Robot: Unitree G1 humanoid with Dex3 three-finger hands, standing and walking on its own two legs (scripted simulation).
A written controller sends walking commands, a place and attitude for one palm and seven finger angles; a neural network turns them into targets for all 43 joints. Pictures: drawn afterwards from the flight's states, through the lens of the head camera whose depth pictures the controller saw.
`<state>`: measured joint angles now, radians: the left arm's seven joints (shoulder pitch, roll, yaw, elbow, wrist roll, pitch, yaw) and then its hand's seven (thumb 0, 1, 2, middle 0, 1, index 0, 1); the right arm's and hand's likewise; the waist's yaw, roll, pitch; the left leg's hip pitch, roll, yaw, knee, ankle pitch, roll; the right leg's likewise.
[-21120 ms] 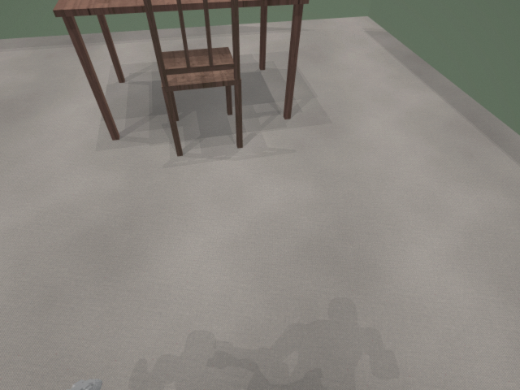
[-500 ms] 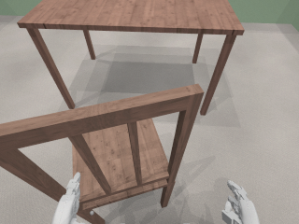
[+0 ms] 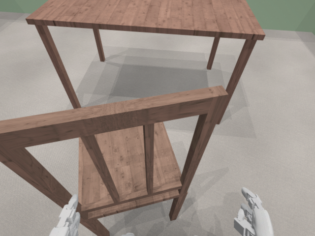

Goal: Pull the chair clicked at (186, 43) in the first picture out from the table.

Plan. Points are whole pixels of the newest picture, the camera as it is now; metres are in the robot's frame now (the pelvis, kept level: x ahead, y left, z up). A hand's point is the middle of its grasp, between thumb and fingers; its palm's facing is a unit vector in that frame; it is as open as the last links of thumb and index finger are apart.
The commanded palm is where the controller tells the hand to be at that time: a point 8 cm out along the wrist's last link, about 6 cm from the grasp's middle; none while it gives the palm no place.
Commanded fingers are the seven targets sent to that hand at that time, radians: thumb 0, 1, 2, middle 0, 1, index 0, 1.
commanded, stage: draw the hand back to the body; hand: left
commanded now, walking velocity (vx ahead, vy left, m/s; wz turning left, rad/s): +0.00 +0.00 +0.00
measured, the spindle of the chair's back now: (105, 175) +0.26 +0.15 +0.02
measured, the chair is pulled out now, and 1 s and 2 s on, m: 0.55 0.55 0.55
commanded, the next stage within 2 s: step back with the hand held close in 1.48 s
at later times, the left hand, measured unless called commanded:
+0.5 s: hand (65, 223) +0.14 +0.18 +0.09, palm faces +0.00 -0.97 -0.23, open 16.9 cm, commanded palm +0.11 +0.25 +0.13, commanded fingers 0.00 -0.15 0.39 -0.05 -0.08 -0.05 -0.08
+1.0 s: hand (37, 180) +0.20 +0.22 +0.16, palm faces +0.31 -0.84 -0.44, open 10.7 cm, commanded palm +0.16 +0.27 +0.23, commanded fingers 0.00 0.75 0.83 -0.18 -0.27 -0.18 -0.27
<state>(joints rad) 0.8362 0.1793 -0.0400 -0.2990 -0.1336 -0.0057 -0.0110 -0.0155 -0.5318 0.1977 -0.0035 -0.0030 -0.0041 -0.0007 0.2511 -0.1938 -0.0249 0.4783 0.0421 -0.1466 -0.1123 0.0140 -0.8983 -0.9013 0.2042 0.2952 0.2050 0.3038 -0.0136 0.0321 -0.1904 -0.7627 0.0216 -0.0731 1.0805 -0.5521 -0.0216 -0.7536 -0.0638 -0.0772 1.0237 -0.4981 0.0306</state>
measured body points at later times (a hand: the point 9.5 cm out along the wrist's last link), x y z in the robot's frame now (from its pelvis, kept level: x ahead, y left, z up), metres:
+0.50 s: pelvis -0.01 +0.00 +0.02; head +0.00 +0.00 +0.47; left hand +0.14 +0.23 +0.11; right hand +0.18 -0.22 -0.04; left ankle -0.01 +0.13 -0.67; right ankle +0.00 -0.14 -0.67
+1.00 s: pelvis +0.03 -0.02 +0.06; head +0.02 -0.05 +0.51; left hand +0.17 +0.26 +0.18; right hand +0.22 -0.25 -0.02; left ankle -0.01 +0.13 -0.67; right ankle +0.00 -0.14 -0.67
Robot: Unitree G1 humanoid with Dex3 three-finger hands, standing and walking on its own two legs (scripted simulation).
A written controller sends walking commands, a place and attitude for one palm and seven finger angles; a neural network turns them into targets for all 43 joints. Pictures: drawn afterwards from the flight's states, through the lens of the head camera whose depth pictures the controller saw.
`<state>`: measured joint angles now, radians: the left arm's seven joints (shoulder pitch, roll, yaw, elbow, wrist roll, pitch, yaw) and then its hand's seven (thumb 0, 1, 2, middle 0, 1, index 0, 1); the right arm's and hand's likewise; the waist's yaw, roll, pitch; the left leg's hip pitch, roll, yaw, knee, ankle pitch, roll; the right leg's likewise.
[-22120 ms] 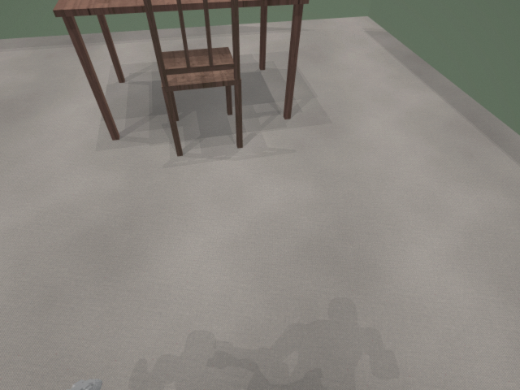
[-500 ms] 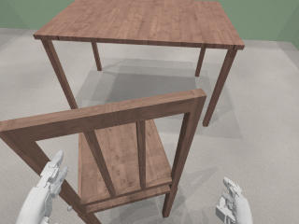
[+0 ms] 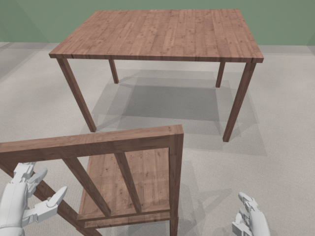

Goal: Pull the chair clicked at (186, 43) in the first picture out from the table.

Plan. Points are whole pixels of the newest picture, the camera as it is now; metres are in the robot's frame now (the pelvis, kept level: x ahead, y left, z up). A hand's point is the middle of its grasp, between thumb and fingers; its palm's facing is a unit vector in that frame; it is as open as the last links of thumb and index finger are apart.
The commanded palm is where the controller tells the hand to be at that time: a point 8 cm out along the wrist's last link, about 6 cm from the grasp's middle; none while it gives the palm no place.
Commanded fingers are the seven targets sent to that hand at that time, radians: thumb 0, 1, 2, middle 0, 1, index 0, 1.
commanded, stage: draw the hand back to the body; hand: left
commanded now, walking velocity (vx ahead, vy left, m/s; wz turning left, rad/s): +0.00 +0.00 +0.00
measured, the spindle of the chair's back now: (92, 191) +0.24 +0.22 -0.04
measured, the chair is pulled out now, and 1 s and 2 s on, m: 0.55 0.55 0.56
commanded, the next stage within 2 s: step back with the hand held close in 0.48 s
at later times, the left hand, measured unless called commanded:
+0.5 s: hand (46, 197) +0.17 +0.25 +0.09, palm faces +0.34 -0.84 -0.43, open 7.3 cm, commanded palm +0.13 +0.30 +0.18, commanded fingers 0.00 0.90 0.90 -0.20 -0.30 -0.20 -0.30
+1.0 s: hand (32, 212) +0.13 +0.26 +0.10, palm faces +0.16 -0.83 -0.53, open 7.1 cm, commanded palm +0.08 +0.31 +0.18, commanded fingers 0.00 0.90 0.90 -0.20 -0.30 -0.20 -0.30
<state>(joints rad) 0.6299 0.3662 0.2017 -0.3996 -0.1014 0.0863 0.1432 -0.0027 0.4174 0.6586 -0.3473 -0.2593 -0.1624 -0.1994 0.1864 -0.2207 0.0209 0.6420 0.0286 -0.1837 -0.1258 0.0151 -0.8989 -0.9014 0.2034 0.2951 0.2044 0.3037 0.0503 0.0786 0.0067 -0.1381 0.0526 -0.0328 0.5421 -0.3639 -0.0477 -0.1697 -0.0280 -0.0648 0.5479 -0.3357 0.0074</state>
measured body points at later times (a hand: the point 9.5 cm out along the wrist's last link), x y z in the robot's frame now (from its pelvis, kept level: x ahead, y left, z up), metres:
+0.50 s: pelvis +0.00 +0.00 +0.00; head -0.01 -0.02 +0.45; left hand +0.14 +0.30 +0.12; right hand +0.19 -0.21 -0.08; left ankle -0.04 +0.15 -0.73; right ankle -0.02 -0.12 -0.73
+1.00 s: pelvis -0.06 +0.01 +0.00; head -0.01 +0.02 +0.45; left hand +0.12 +0.30 +0.13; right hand +0.13 -0.23 -0.07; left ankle -0.04 +0.15 -0.73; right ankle -0.02 -0.12 -0.73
